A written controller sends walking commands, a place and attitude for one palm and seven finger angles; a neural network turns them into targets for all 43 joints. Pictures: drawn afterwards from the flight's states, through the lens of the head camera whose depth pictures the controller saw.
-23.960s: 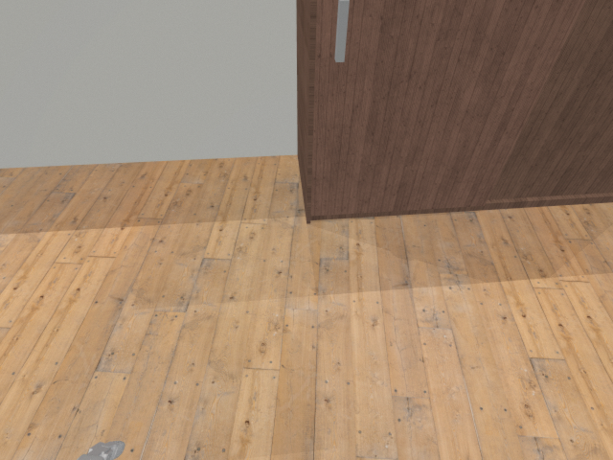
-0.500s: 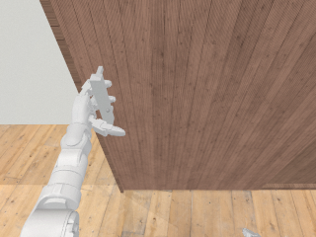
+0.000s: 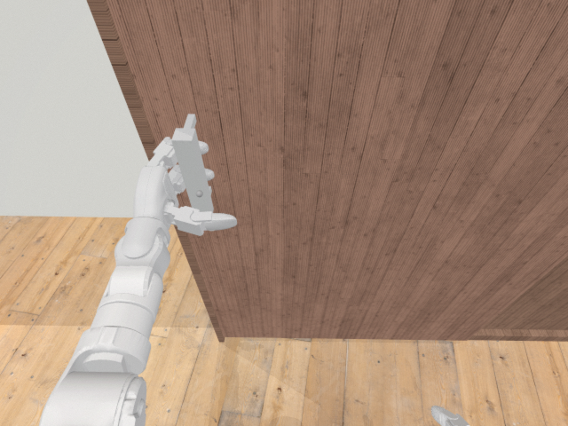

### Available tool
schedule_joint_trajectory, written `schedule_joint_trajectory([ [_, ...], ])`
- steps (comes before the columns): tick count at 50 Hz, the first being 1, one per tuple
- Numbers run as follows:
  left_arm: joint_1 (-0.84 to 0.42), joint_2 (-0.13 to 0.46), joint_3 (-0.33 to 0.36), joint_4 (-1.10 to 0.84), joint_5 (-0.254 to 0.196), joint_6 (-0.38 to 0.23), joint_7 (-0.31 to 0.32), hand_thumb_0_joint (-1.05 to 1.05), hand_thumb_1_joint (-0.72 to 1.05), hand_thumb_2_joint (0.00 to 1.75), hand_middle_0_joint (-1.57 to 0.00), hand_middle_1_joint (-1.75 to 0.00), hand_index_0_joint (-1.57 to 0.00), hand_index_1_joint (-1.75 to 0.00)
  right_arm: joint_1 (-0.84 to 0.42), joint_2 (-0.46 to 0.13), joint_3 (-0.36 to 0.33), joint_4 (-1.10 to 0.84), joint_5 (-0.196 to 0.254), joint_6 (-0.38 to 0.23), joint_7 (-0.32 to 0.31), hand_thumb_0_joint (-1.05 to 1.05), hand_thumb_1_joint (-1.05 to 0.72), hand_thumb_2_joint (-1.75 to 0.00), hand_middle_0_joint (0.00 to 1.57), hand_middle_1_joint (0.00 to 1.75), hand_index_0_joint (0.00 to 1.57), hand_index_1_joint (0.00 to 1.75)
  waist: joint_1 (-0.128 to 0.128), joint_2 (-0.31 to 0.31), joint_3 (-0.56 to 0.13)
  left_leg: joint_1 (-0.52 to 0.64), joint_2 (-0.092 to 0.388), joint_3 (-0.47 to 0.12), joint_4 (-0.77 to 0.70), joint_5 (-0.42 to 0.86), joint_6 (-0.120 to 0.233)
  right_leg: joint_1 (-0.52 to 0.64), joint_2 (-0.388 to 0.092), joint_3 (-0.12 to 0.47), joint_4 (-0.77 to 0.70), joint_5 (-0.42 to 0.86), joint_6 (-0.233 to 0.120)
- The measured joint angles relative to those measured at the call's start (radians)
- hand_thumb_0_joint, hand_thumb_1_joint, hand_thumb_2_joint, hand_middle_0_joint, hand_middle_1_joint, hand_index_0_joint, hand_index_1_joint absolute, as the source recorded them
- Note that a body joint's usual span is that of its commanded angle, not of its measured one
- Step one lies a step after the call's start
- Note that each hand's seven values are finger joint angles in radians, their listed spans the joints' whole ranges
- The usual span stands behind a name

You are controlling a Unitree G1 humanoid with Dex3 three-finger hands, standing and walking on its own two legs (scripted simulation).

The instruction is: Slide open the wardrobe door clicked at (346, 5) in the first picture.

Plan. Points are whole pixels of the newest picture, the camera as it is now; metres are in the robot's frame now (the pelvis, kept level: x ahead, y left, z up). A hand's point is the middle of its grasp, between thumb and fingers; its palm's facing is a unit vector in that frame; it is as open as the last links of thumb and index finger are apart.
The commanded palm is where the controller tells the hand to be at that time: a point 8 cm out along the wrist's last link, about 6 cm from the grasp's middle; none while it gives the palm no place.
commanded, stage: grip the handle and tug to test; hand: left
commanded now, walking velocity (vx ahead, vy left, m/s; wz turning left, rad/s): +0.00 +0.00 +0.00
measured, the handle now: (198, 169) +0.47 +0.14 +0.11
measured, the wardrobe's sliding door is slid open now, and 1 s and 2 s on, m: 0.00 0.00 0.01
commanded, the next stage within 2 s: tug the door sideways, standing still in 1.18 s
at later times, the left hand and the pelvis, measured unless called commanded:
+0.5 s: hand (204, 194) +0.41 +0.12 +0.11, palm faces -0.01 -1.00 +0.00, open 6.3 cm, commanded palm +0.38 +0.18 +0.11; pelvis +0.00 +0.00 +0.00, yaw +0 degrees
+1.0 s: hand (206, 194) +0.41 +0.12 +0.11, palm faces +0.01 -1.00 +0.00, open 6.2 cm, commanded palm +0.37 +0.17 +0.11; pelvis +0.01 -0.01 +0.00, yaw -1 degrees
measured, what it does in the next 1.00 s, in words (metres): stands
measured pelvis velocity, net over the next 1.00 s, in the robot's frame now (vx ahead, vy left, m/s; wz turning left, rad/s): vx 0.01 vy -0.01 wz -0.02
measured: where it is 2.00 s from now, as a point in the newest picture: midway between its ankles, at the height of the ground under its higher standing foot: outside the picture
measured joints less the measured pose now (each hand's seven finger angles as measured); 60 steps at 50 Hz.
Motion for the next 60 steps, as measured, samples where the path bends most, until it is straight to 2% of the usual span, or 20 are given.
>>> schedule_joint_trajectory([
  [9,-0.017,-0.007,0.002,0.027,0.003,0.018,0.004,-0.01,0.08,0.55,-0.37,-1.28,-0.37,-1.28,0.003,0.001,0.004,0.005,-0.002,0.005,0.0,0.01,-0.9,-0.9,0.2,0.3,0.2,0.3,-0.004,-0.001,-0.002,-0.004,-0.003,0.001,0.004,0.0,0.004,-0.003,-0.003,0.002,0.003,0.001,0.004],
  [20,-0.022,-0.002,0.006,0.032,0.008,0.004,0.02,0.01,0.59,0.77,-0.4,-1.34,-0.38,-1.33,0.01,0.0,0.001,0.009,-0.004,-0.004,0.002,0.01,-0.9,-0.9,0.2,0.3,0.2,0.3,-0.01,-0.001,0.001,-0.011,0.0,0.004,0.009,-0.001,0.004,-0.012,0.0,0.006,0.007,0.002,0.004],
  [42,0.028,-0.01,0.006,-0.023,0.002,0.019,0.031,0.01,0.65,0.82,-0.33,-1.39,-0.32,-1.38,0.009,-0.003,-0.006,0.0,-0.005,-0.007,0.006,0.01,-0.9,-0.9,0.2,0.3,0.2,0.3,-0.006,0.006,-0.004,0.01,0.007,0.004,-0.006,-0.003,-0.007,0.004,0.008,0.006,0.0,-0.004,-0.006],
  [60,0.218,-0.018,0.008,-0.264,-0.018,0.095,0.017,0.02,0.7,0.77,-0.29,-1.4,-0.27,-1.39,0.0,0.0,-0.012,-0.052,-0.003,0.004,0.017,0.01,-0.9,-0.9,0.2,0.3,0.2,0.3,-0.002,0.004,-0.023,0.081,0.01,0.028,-0.058,-0.023,-0.012,0.059,0.014,0.031,-0.042,-0.021,-0.007],
])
